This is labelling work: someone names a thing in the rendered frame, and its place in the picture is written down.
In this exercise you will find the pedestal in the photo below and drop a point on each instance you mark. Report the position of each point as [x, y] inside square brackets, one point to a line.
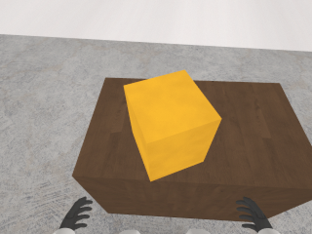
[259, 151]

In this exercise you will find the carton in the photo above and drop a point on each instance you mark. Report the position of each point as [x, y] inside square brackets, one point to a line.
[172, 121]

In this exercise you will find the robot left hand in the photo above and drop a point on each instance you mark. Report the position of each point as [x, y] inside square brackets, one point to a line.
[74, 215]

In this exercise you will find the robot right hand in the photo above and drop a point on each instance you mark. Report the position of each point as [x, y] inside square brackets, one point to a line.
[257, 216]

